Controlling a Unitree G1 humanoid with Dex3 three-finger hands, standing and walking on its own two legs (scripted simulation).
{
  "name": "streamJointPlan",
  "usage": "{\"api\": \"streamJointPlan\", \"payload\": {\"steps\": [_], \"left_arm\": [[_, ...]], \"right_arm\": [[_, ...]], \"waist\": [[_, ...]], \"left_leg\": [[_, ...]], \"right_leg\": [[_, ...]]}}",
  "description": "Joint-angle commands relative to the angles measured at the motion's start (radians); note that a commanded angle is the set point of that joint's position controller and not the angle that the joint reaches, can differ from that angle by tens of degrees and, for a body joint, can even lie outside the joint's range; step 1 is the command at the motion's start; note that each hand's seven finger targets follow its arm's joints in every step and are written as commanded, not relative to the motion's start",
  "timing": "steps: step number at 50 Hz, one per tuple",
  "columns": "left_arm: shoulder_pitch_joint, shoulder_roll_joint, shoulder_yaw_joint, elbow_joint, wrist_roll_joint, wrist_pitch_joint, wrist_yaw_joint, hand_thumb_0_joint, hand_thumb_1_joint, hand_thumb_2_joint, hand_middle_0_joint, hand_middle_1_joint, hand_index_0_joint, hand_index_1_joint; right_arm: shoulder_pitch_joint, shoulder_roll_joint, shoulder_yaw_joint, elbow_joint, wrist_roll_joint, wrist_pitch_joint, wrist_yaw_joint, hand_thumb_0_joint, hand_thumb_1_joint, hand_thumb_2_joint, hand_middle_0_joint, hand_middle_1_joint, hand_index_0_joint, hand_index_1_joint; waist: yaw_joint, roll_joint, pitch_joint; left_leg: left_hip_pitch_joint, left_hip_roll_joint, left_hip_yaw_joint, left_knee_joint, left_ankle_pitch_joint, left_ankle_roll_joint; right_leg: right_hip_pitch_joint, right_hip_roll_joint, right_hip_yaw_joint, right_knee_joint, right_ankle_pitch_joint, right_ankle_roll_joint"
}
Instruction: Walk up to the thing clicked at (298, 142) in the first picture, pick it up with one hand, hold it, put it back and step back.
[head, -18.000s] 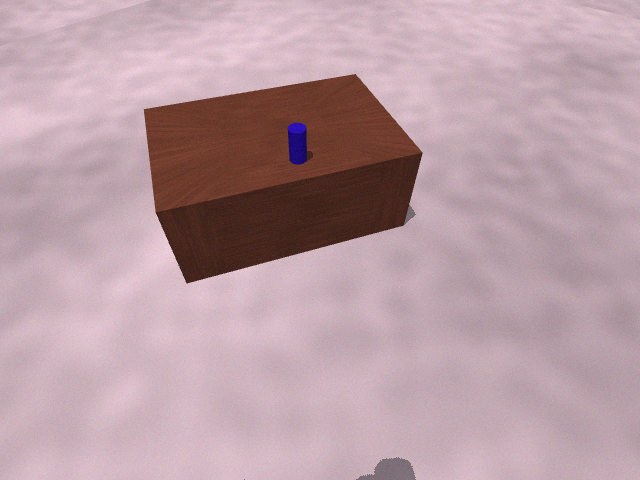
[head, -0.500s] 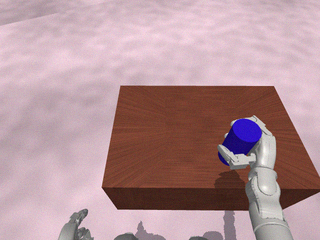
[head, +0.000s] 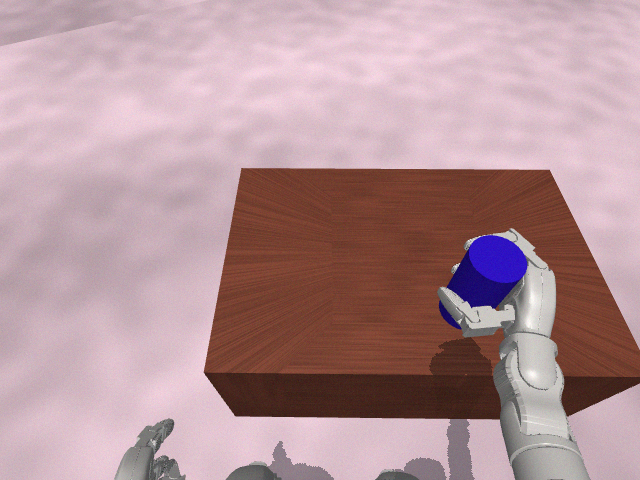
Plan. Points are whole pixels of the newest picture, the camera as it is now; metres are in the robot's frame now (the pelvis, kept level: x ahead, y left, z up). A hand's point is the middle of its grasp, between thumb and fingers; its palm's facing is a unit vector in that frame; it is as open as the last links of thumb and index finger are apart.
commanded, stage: crouch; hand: right
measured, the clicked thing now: (477, 286) +0.33 -0.18 +0.06
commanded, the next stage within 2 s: lower in 1.14 s
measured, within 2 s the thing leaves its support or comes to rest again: neither
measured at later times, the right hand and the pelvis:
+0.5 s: hand (458, 290) +0.40 -0.21 -0.08, palm faces +0.25 +0.97 -0.01, open 9.1 cm; pelvis -0.03 +0.00 -0.09, yaw +1 degrees
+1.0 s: hand (451, 296) +0.43 -0.23 -0.16, palm faces +0.26 +0.96 +0.00, open 9.1 cm; pelvis -0.04 +0.00 -0.16, yaw +1 degrees
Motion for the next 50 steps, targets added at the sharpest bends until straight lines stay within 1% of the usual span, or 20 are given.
{"api": "streamJointPlan", "payload": {"steps": [1,8,10,14,15,16,18,20,22,23,25,26,27,30,39,41,42,44,46,50], "left_arm": [[-0.032,0.133,0.045,-0.109,0.000,-0.040,0.007,0.000,0.907,0.892,-0.192,-0.300,-0.201,-0.291],[-0.016,0.153,0.063,-0.087,0.017,-0.050,-0.009,0.000,0.917,0.878,-0.191,-0.299,-0.208,-0.282],[-0.021,0.150,0.056,-0.091,0.021,-0.055,-0.018,0.000,0.919,0.878,-0.193,-0.301,-0.210,-0.283],[0.025,0.173,0.069,-0.084,0.033,-0.057,-0.026,0.000,0.913,0.883,-0.194,-0.303,-0.209,-0.287],[0.040,0.184,0.074,-0.081,0.035,-0.053,-0.028,0.000,0.915,0.883,-0.194,-0.304,-0.210,-0.287],[0.040,0.178,0.067,-0.087,0.034,-0.052,-0.032,0.000,0.915,0.884,-0.193,-0.304,-0.209,-0.288],[0.055,0.193,0.073,-0.083,0.036,-0.047,-0.033,0.000,0.909,0.891,-0.196,-0.307,-0.208,-0.295],[0.056,0.210,0.077,-0.074,0.036,-0.044,-0.037,0.000,0.904,0.894,-0.197,-0.307,-0.206,-0.298],[0.069,0.218,0.072,-0.069,0.038,-0.035,-0.042,0.000,0.894,0.900,-0.198,-0.306,-0.202,-0.302],[0.076,0.230,0.078,-0.066,0.038,-0.029,-0.043,0.000,0.898,0.897,-0.197,-0.305,-0.201,-0.300],[0.080,0.218,0.069,-0.067,0.037,-0.020,-0.048,0.000,0.901,0.892,-0.196,-0.305,-0.204,-0.297],[0.091,0.229,0.079,-0.059,0.037,-0.017,-0.048,0.000,0.902,0.893,-0.197,-0.305,-0.204,-0.298],[0.090,0.220,0.074,-0.062,0.036,-0.014,-0.053,0.000,0.898,0.896,-0.196,-0.302,-0.199,-0.298],[0.096,0.230,0.075,-0.058,0.039,-0.007,-0.059,0.000,0.895,0.899,-0.199,-0.305,-0.201,-0.302],[0.093,0.237,0.074,-0.048,0.049,-0.003,-0.065,0.000,0.887,0.901,-0.197,-0.300,-0.197,-0.300],[0.104,0.240,0.074,-0.052,0.048,0.001,-0.063,0.000,0.887,0.901,-0.197,-0.298,-0.197,-0.298],[0.092,0.234,0.070,-0.053,0.047,-0.001,-0.064,0.000,0.884,0.904,-0.196,-0.298,-0.195,-0.299],[0.095,0.240,0.069,-0.054,0.047,0.000,-0.062,0.000,0.885,0.901,-0.197,-0.298,-0.197,-0.298],[0.098,0.240,0.067,-0.047,0.049,0.000,-0.060,0.000,0.889,0.901,-0.196,-0.299,-0.196,-0.299],[0.098,0.241,0.064,-0.056,0.050,0.002,-0.059,0.000,0.888,0.901,-0.195,-0.296,-0.194,-0.297]], "right_arm": [[-0.272,-0.093,-0.034,-0.133,0.009,-0.084,0.015,0.000,-0.279,-1.372,1.352,1.497,1.397,1.497],[-0.412,-0.157,-0.120,0.011,0.005,-0.178,0.037,0.000,-0.248,-1.357,1.317,1.472,1.366,1.472],[-0.457,-0.155,-0.111,0.050,0.001,-0.220,0.050,0.000,-0.268,-1.355,1.322,1.468,1.369,1.469],[-0.608,-0.223,-0.154,0.108,-0.010,-0.291,0.061,0.000,-0.233,-1.366,1.316,1.477,1.367,1.477],[-0.623,-0.288,-0.205,0.103,-0.011,-0.305,0.059,0.000,-0.255,-1.362,1.328,1.478,1.375,1.478],[-0.635,-0.246,-0.167,0.147,-0.012,-0.312,0.067,0.000,-0.239,-1.360,1.324,1.477,1.373,1.478],[-0.721,-0.292,-0.195,0.122,-0.012,-0.329,0.069,0.000,-0.237,-1.349,1.330,1.473,1.375,1.473],[-0.686,-0.272,-0.197,0.224,-0.008,-0.323,0.084,0.000,-0.227,-1.325,1.308,1.448,1.353,1.448],[-0.768,-0.338,-0.231,0.192,-0.015,-0.331,0.094,0.000,-0.206,-1.324,1.301,1.446,1.348,1.447],[-0.736,-0.335,-0.245,0.282,-0.016,-0.322,0.101,0.000,-0.217,-1.322,1.309,1.447,1.354,1.448],[-0.786,-0.359,-0.263,0.227,-0.008,-0.322,0.108,0.000,-0.232,-1.321,1.306,1.443,1.351,1.444],[-0.750,-0.339,-0.264,0.318,-0.008,-0.310,0.115,0.000,-0.218,-1.327,1.312,1.453,1.358,1.454],[-0.727,-0.333,-0.268,0.308,-0.003,-0.310,0.117,0.000,-0.227,-1.333,1.324,1.462,1.369,1.462],[-0.792,-0.400,-0.310,0.282,-0.013,-0.315,0.124,0.000,-0.216,-1.348,1.333,1.477,1.380,1.477],[-0.875,-0.416,-0.317,0.356,-0.030,-0.312,0.136,0.000,-0.236,-1.345,1.328,1.467,1.373,1.468],[-0.934,-0.487,-0.358,0.296,-0.037,-0.317,0.129,0.000,-0.233,-1.331,1.316,1.451,1.360,1.451],[-0.900,-0.414,-0.316,0.370,-0.033,-0.304,0.136,0.000,-0.236,-1.330,1.323,1.454,1.365,1.454],[-0.960,-0.475,-0.349,0.302,-0.034,-0.307,0.128,0.000,-0.226,-1.327,1.311,1.447,1.355,1.447],[-0.930,-0.444,-0.333,0.365,-0.035,-0.292,0.134,0.000,-0.247,-1.322,1.325,1.448,1.365,1.448],[-0.948,-0.478,-0.349,0.340,-0.041,-0.283,0.136,0.000,-0.252,-1.335,1.334,1.461,1.375,1.461]], "waist": [[0.018,0.037,-0.199],[0.031,0.019,-0.250],[0.039,0.013,-0.285],[0.057,-0.020,-0.435],[0.036,-0.036,-0.471],[0.057,-0.030,-0.505],[0.052,-0.059,-0.563],[0.060,-0.050,-0.553],[0.049,-0.096,-0.624],[0.061,-0.074,-0.624],[0.052,-0.081,-0.640],[0.073,-0.041,-0.643],[0.063,-0.029,-0.642],[0.057,-0.070,-0.678],[0.090,-0.102,-0.664],[0.083,-0.106,-0.729],[0.102,-0.093,-0.695],[0.088,-0.119,-0.712],[0.102,-0.124,-0.704],[0.099,-0.108,-0.750]], "left_leg": [[0.115,-0.029,0.005,-0.077,0.172,0.019],[-0.021,-0.017,-0.017,0.036,0.116,0.022],[-0.098,-0.019,-0.018,0.100,0.096,0.024],[-0.218,-0.022,-0.030,0.223,0.104,0.027],[-0.203,-0.018,-0.035,0.245,0.115,0.027],[-0.225,-0.021,-0.037,0.269,0.126,0.028],[-0.270,-0.022,-0.036,0.305,0.113,0.033],[-0.324,-0.023,-0.024,0.336,0.087,0.037],[-0.374,-0.024,-0.020,0.375,0.106,0.044],[-0.392,-0.026,-0.015,0.394,0.115,0.048],[-0.391,-0.026,-0.018,0.405,0.113,0.048],[-0.384,-0.026,-0.018,0.413,0.115,0.048],[-0.357,-0.024,-0.020,0.428,0.134,0.049],[-0.433,-0.026,-0.019,0.477,0.135,0.056],[-0.579,-0.026,-0.019,0.541,-0.003,0.055],[-0.564,-0.026,-0.017,0.559,0.001,0.055],[-0.591,-0.027,-0.016,0.559,-0.018,0.053],[-0.614,-0.026,-0.016,0.571,-0.037,0.056],[-0.656,-0.026,-0.010,0.596,-0.017,0.056],[-0.630,-0.026,-0.013,0.613,0.011,0.056]], "right_leg": [[-0.005,0.027,-0.007,-0.113,0.188,-0.025],[-0.133,0.031,0.000,0.002,0.125,-0.029],[-0.173,0.030,0.007,0.056,0.110,-0.028],[-0.253,0.032,0.007,0.184,0.123,-0.024],[-0.283,0.036,0.003,0.207,0.133,-0.023],[-0.304,0.038,0.002,0.238,0.139,-0.023],[-0.329,0.038,0.005,0.268,0.136,-0.022],[-0.375,0.038,0.014,0.295,0.121,-0.020],[-0.351,0.035,0.024,0.327,0.182,-0.016],[-0.370,0.033,0.031,0.343,0.201,-0.014],[-0.404,0.032,0.027,0.363,0.187,-0.019],[-0.444,0.033,0.026,0.382,0.165,-0.024],[-0.494,0.035,0.022,0.388,0.164,-0.025],[-0.492,0.031,0.028,0.429,0.200,-0.023],[-0.611,0.030,0.035,0.506,0.032,-0.030],[-0.618,0.030,0.037,0.519,0.035,-0.030],[-0.635,0.030,0.036,0.527,0.014,-0.031],[-0.634,0.028,0.045,0.523,-0.006,-0.029],[-0.634,0.024,0.050,0.551,0.028,-0.027],[-0.662,0.028,0.042,0.585,0.057,-0.032]]}}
